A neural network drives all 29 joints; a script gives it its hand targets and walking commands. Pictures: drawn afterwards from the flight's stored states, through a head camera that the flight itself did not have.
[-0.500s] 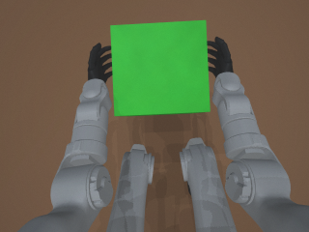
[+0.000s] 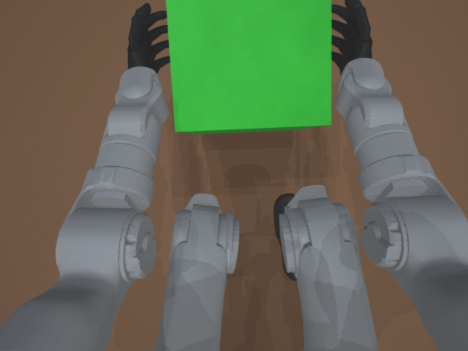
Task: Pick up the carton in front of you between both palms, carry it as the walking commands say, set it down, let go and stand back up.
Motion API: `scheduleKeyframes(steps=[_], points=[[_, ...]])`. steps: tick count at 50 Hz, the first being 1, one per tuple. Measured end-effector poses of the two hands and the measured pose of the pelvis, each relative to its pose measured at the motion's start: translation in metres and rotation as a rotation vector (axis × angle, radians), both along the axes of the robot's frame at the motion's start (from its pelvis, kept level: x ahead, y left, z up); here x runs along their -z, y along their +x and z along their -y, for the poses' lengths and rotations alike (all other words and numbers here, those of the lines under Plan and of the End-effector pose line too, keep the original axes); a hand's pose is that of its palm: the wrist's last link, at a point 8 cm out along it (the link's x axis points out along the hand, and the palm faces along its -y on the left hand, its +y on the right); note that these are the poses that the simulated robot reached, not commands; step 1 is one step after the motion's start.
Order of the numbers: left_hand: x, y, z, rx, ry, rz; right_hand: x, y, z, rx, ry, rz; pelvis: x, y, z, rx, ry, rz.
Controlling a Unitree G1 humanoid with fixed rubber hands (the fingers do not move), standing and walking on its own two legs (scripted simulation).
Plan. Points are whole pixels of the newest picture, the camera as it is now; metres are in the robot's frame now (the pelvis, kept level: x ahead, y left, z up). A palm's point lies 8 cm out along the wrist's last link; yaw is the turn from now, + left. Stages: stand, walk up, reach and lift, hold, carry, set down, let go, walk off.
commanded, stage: set down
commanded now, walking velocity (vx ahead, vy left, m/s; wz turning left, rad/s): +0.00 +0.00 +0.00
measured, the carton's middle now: (247, 72) +0.51 -0.03 -0.24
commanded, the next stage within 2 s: none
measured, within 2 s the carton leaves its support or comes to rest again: rests again in 0.36 s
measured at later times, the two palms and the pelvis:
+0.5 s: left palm (147, 72) +0.51 +0.13 -0.17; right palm (347, 68) +0.49 -0.18 -0.17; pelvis +0.00 +0.00 -0.01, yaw +0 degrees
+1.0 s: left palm (145, 71) +0.51 +0.13 -0.18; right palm (348, 66) +0.50 -0.18 -0.18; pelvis -0.01 +0.00 -0.02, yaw +0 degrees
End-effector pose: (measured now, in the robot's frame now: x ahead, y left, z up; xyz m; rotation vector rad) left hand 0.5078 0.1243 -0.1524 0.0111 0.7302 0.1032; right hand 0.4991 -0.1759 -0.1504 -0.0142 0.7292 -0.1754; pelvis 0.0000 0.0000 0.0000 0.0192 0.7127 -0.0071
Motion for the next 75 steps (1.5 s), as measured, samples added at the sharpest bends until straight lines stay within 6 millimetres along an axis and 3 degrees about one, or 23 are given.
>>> scheduleKeyframes(steps=[23, 50, 61, 67, 71, 75], points=[[0.018, -0.003, -0.001, 0.03, 0.024, -0.05, 0.023, -0.007, 0.0, -0.008, 0.002, -0.057, 0.013, -0.003, -0.003, -0.012, -0.008, 0.053], [0.023, 0.001, -0.006, 0.111, 0.011, -0.027, 0.03, -0.002, 0.004, -0.073, 0.017, -0.046, 0.02, -0.01, 0.0, -0.014, -0.012, 0.084], [0.054, -0.014, -0.046, 0.038, 0.052, -0.04, 0.057, -0.02, 0.052, 0.018, -0.047, -0.058, 0.02, -0.006, 0.003, -0.019, -0.015, 0.066], [0.038, -0.004, -0.043, 0.033, 0.044, 0.039, 0.041, -0.007, 0.049, -0.004, -0.027, 0.023, 0.021, -0.004, 0.005, -0.015, -0.01, 0.06], [0.007, 0.0, -0.04, 0.033, 0.049, 0.084, 0.013, -0.001, 0.042, -0.012, -0.013, 0.077, 0.011, -0.004, 0.006, -0.01, -0.008, 0.056], [-0.032, -0.001, -0.037, 0.029, 0.054, 0.091, -0.025, -0.004, 0.041, -0.008, -0.016, 0.088, -0.011, -0.002, 0.006, -0.009, -0.005, 0.034]])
